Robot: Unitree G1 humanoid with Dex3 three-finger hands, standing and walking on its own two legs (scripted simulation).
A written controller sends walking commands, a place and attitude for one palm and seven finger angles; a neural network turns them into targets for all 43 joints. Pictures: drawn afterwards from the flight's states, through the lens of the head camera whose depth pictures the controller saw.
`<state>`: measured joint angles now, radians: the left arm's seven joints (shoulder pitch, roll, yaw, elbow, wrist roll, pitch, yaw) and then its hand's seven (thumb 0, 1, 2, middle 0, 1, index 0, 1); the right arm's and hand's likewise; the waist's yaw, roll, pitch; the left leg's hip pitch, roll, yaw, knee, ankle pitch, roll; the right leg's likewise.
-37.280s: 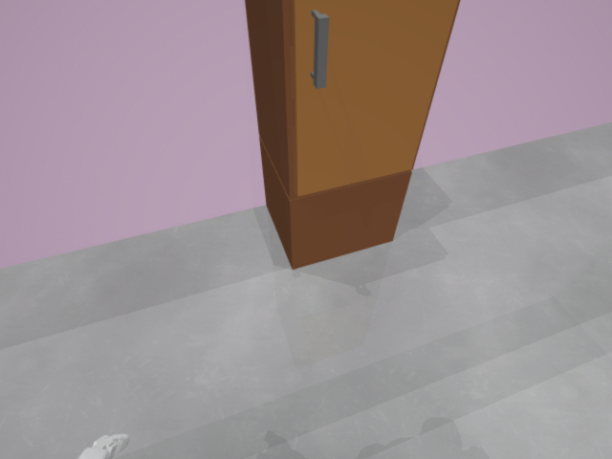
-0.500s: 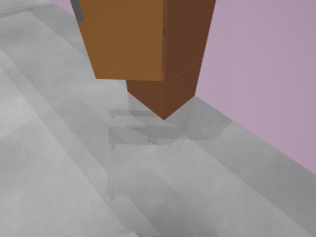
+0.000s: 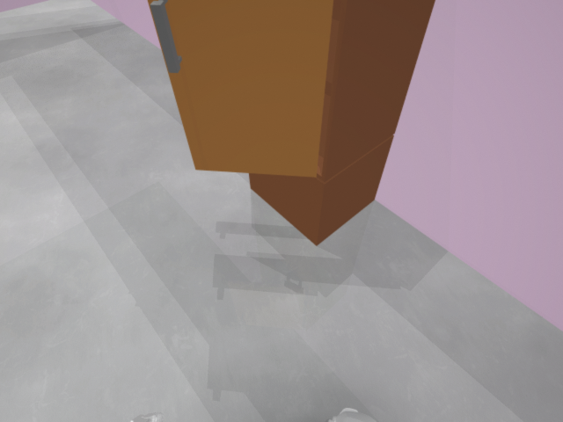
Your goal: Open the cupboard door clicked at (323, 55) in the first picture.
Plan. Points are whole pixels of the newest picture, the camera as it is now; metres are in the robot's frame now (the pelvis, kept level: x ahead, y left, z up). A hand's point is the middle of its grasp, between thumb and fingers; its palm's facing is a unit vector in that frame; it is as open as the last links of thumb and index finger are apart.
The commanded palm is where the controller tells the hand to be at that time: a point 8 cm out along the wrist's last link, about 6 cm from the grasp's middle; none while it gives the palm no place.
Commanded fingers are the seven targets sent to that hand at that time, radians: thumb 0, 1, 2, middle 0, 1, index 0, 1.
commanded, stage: take the last steps up to it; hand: left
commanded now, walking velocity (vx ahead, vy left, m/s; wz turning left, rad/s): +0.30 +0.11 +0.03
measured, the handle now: (169, 35) +0.89 +0.30 +0.12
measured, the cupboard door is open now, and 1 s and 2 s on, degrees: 43 43 43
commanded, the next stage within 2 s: come to a stop and stand still in 0.70 s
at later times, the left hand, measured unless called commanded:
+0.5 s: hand out of the picture +0.11 +0.20 -0.17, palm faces +0.18 -0.97 -0.17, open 7.3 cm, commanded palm none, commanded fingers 0.00 0.90 0.90 -0.20 -0.30 -0.20 -0.30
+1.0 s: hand (156, 266) +0.43 +0.29 -0.17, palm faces +0.03 -0.98 -0.19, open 7.3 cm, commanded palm none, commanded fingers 0.00 0.90 0.90 -0.20 -0.30 -0.20 -0.30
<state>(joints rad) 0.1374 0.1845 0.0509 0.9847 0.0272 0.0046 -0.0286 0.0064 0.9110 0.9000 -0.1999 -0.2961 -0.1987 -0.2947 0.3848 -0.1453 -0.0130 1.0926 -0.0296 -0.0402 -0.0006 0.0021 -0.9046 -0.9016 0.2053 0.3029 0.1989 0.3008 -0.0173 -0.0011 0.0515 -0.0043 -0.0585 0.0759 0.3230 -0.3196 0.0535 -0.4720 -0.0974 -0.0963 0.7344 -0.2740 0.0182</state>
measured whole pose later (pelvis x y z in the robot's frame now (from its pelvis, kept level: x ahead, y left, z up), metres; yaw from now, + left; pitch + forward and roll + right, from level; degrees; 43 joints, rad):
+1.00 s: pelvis +0.34 +0.11 +0.00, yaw +1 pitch +0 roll +0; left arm 0.13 0.19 0.04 1.00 0.02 0.01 0.02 0.00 0.92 0.90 -0.20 -0.30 -0.20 -0.29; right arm 0.34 -0.13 -0.01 1.11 -0.03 -0.02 -0.03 0.00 -0.92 -0.90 0.20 0.30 0.20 0.30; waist -0.03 -0.03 0.04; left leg -0.13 -0.03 0.18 0.43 -0.29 0.08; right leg -0.35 -0.05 -0.06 0.62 -0.20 0.00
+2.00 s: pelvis +0.28 +0.12 +0.00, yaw +1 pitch -2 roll +1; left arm 0.23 0.29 0.02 0.97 0.03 -0.01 0.01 0.01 0.91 0.90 -0.20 -0.30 -0.20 -0.30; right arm 0.25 -0.32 -0.04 1.03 -0.03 0.00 0.01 0.01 -0.90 -0.90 0.21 0.30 0.20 0.30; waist -0.02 0.01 0.01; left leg -0.21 -0.03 0.13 0.44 -0.20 0.06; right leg -0.26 -0.02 -0.06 0.48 -0.18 -0.03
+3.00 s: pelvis +0.32 +0.11 +0.01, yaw +1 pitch -2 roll +0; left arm 0.21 0.26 -0.01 1.09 0.02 -0.02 0.02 0.00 0.91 0.90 -0.20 -0.30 -0.20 -0.30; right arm 0.16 -0.26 0.00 1.14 -0.01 -0.02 0.00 0.00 -0.91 -0.90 0.20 0.30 0.20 0.30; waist 0.00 -0.01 0.02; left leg -0.10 -0.01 0.11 0.32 -0.19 0.04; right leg -0.13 0.01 -0.07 0.33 -0.16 -0.04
